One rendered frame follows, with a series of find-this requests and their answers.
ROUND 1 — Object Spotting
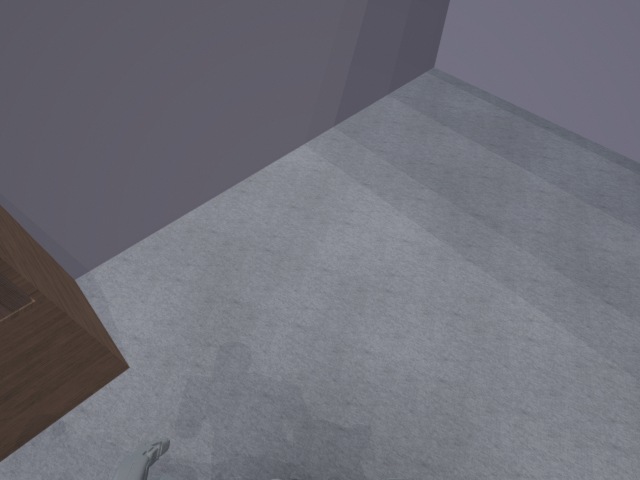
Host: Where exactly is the drawer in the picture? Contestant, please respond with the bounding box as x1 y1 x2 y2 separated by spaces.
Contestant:
0 273 32 320

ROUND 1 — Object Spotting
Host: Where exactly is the left robot hand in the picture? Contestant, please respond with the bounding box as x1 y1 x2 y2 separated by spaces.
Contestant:
112 438 173 480

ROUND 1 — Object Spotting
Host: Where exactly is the cabinet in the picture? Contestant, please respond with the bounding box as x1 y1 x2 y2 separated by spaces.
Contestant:
0 205 130 462

